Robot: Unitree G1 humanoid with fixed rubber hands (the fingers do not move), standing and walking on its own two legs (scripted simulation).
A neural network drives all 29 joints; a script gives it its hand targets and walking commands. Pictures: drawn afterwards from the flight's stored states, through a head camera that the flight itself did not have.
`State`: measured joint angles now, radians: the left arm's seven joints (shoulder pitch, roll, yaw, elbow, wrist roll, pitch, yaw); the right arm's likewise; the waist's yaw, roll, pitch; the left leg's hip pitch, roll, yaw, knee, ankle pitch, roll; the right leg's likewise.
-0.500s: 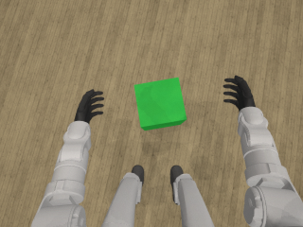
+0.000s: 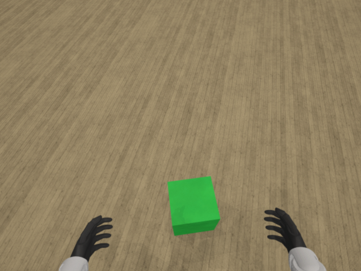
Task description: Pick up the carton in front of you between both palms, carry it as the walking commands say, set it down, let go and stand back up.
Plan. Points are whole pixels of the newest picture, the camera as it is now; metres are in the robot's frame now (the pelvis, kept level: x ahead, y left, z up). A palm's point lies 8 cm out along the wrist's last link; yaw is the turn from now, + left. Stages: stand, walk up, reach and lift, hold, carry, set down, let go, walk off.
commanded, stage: let go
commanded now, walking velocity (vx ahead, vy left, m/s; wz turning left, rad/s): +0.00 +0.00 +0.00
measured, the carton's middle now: (191, 207) +0.43 -0.02 -0.65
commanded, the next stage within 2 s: stand in 0.52 s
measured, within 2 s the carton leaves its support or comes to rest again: neither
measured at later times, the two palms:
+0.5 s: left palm (79, 255) +0.16 +0.23 -0.06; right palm (303, 270) +0.15 -0.23 -0.07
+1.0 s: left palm (59, 263) +0.14 +0.29 -0.10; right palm out of the picture +0.14 -0.29 -0.08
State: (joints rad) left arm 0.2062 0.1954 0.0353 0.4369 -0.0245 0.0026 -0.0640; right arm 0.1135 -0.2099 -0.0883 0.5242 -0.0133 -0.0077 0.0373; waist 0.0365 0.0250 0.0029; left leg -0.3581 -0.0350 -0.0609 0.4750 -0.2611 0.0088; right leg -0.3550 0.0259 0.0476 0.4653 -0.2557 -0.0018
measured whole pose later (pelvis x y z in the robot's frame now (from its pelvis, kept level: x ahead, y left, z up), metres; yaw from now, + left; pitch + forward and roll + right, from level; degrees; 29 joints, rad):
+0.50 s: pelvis -0.01 +0.00 +0.00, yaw +0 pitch -6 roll +0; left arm 0.21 0.21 0.03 0.38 0.02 0.22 -0.04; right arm 0.23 -0.22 -0.04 0.44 0.00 0.12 0.05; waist 0.00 0.01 0.11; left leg -0.08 -0.03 -0.06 0.49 -0.30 0.01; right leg -0.08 0.03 0.04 0.47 -0.29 0.00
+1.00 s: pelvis +0.01 +0.01 +0.00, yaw +0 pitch -1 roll +0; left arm 0.16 0.34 0.03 0.80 0.04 0.01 0.03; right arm 0.19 -0.34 -0.04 0.75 -0.03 0.01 -0.02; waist 0.00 -0.02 0.01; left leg -0.16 -0.04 -0.04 0.49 -0.31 0.02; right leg -0.16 0.02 0.05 0.47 -0.30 0.01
